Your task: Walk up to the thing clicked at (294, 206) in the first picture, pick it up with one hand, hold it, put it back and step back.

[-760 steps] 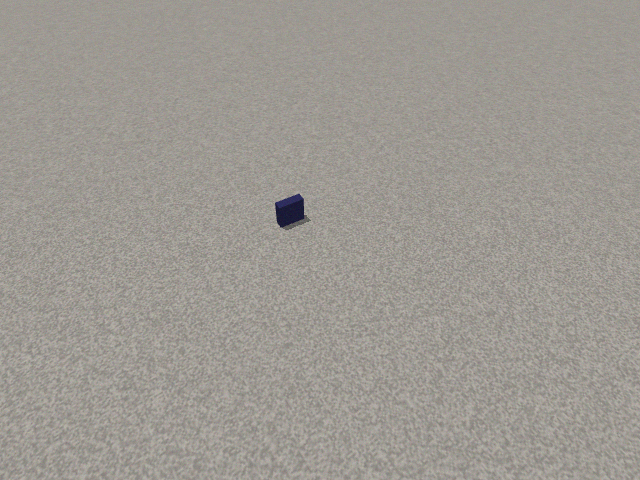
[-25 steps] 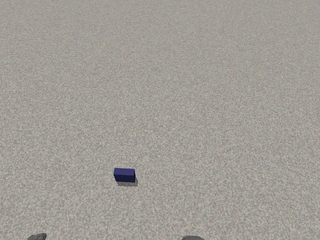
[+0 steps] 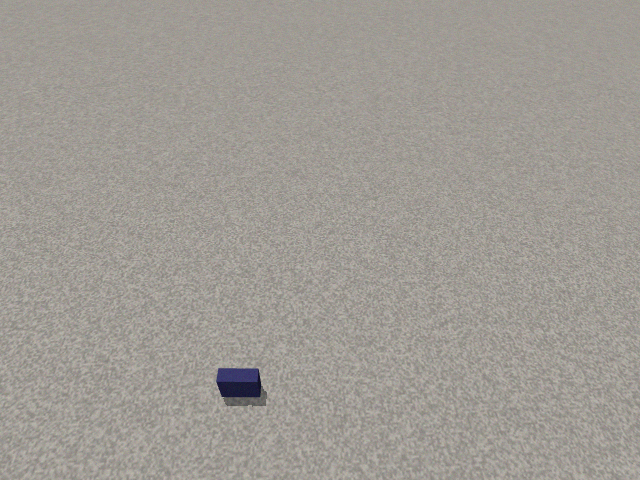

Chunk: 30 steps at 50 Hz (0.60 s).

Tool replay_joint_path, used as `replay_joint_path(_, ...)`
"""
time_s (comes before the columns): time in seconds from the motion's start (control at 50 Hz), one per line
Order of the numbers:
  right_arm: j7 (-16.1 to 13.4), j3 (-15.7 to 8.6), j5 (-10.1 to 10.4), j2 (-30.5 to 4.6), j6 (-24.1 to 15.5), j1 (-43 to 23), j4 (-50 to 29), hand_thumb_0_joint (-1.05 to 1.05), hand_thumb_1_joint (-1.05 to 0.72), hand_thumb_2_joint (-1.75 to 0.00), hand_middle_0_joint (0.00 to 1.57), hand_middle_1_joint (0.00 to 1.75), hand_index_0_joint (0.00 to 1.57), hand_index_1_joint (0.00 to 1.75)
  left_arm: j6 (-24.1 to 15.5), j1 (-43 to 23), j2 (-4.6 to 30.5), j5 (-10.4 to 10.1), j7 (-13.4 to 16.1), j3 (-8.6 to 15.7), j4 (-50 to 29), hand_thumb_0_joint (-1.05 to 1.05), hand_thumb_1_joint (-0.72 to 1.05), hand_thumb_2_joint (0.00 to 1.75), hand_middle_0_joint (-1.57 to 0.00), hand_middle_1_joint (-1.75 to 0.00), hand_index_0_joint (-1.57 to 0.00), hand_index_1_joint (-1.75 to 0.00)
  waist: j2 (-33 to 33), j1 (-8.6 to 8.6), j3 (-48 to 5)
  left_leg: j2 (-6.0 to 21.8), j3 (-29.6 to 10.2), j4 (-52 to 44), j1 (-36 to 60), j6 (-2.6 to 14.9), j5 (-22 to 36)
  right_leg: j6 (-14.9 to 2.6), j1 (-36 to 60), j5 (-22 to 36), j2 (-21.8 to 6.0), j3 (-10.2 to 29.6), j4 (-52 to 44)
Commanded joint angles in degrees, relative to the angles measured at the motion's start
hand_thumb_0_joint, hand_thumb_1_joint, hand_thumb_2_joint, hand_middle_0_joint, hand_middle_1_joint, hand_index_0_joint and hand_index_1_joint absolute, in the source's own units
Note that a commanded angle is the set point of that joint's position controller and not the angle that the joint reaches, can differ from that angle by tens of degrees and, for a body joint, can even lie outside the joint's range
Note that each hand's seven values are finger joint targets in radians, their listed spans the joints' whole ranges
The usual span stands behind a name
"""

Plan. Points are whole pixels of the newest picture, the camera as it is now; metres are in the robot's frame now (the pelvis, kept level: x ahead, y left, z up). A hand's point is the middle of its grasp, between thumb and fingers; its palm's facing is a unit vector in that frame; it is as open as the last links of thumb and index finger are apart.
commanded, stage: walk up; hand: left
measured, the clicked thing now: (239, 383) +0.53 +0.22 -0.70
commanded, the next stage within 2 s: stand in 0.18 s
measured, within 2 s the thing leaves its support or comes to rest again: neither
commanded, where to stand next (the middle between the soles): +0.12 -0.02 m, yaw +0 degrees
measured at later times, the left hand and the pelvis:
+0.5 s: hand out of the picture +0.11 +0.24 -0.13, palm faces -0.01 -0.94 -0.34, open 7.4 cm; pelvis +0.01 -0.01 +0.02, yaw +1 degrees
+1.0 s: hand out of the picture +0.09 +0.25 -0.14, palm faces +0.00 -0.94 -0.34, open 7.4 cm; pelvis +0.02 +0.00 +0.02, yaw +1 degrees
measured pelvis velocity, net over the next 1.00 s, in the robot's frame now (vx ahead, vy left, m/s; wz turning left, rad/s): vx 0.02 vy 0.00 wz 0.02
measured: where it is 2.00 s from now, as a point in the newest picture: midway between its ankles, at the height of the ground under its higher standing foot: outside the picture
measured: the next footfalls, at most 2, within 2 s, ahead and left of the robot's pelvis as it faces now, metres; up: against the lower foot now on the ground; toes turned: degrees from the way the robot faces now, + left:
none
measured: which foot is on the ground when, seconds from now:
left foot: down 0.00-1.00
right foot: down 0.00-1.00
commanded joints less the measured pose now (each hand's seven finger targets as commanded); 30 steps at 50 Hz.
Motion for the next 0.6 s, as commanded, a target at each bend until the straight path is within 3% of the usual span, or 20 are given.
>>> replay_joint_path(0.0,-0.70,-2.33,1.94,-11.32,-0.05,-3.11,-2.96,0.00,-0.90,-0.90,0.20,0.30,0.20,0.30,-2.11,-3.54,12.94,0.41,0.91,1.95,-1.96,0.00,0.90,0.90,-0.20,-0.30,-0.20,-0.30,1.31,-2.00,-4.02,1.18,-4.33,-7.62,1.06,1.30,-3.50,-4.17,-0.64,3.82,-9.16,11.78,-12.98)
replay_joint_path(0.02,-0.66,-2.46,1.66,-11.58,0.08,-2.46,-1.60,0.00,-0.90,-0.90,0.20,0.30,0.20,0.30,-2.02,-5.92,12.88,0.32,0.69,1.62,-2.43,0.00,0.90,0.90,-0.20,-0.30,-0.20,-0.30,0.80,-2.77,-3.57,1.50,-4.28,-8.72,6.95,1.13,-4.51,-4.08,-6.52,-0.32,-9.96,12.23,-13.77)
replay_joint_path(0.04,-0.53,-2.62,1.45,-12.46,0.00,-3.47,-0.91,0.00,-0.90,-0.90,0.20,0.30,0.20,0.30,-2.02,-7.17,11.42,0.06,0.64,1.07,-2.33,0.00,0.90,0.90,-0.20,-0.30,-0.20,-0.30,2.48,-2.62,-3.17,2.62,-5.47,-10.73,7.44,1.63,-3.34,-2.66,-6.06,0.11,-8.26,9.28,-13.76)
replay_joint_path(0.08,-0.29,-2.29,1.63,-12.48,-0.29,-5.80,-0.19,0.00,-0.90,-0.90,0.20,0.30,0.20,0.30,-2.13,-6.38,10.49,-0.07,0.69,0.70,-0.69,0.00,0.90,0.90,-0.20,-0.30,-0.20,-0.30,0.72,-1.36,-3.52,3.77,-5.87,-11.36,6.38,2.48,0.77,-1.56,-2.47,4.03,-6.35,6.60,-14.20)
replay_joint_path(0.14,-0.25,-1.71,1.82,-11.69,-0.37,-5.20,1.71,0.00,-0.90,-0.90,0.20,0.30,0.20,0.30,-2.55,-6.97,10.67,-0.05,0.80,0.75,0.93,0.00,0.90,0.90,-0.20,-0.30,-0.20,-0.30,-2.77,-1.38,-5.33,3.30,-4.26,-11.12,8.50,1.79,8.43,-1.47,1.06,12.54,-7.29,6.88,-15.47)
replay_joint_path(0.16,-0.21,-1.65,1.46,-11.34,-0.33,-4.72,2.46,0.00,-0.90,-0.90,0.20,0.30,0.20,0.30,-2.85,-6.71,10.92,0.10,0.80,0.15,1.45,0.00,0.90,0.90,-0.20,-0.30,-0.20,-0.30,-3.09,-2.06,-6.12,3.54,-5.27,-12.30,10.29,1.83,8.01,-1.16,1.40,13.93,-7.80,7.11,-16.44)
replay_joint_path(0.28,-0.13,-1.56,1.13,-11.87,-0.41,-6.15,4.82,0.00,-0.90,-0.90,0.20,0.30,0.20,0.30,-2.91,-7.98,10.13,-0.20,1.14,-0.03,3.14,0.00,0.90,0.90,-0.20,-0.30,-0.20,-0.30,-0.38,-1.38,-5.88,4.70,-5.63,-16.15,10.43,1.39,11.44,-0.04,4.62,15.23,-6.73,4.48,-17.17)
replay_joint_path(0.58,-0.35,-1.54,1.05,-11.98,-0.43,-7.45,6.58,0.00,-0.90,-0.90,0.20,0.30,0.20,0.30,-2.49,-9.12,9.70,0.16,1.09,-0.14,4.29,0.00,0.90,0.90,-0.20,-0.30,-0.20,-0.30,2.15,-1.12,-6.19,5.27,-5.72,-18.59,10.08,1.01,10.95,0.29,5.80,12.71,-6.79,3.38,-18.50)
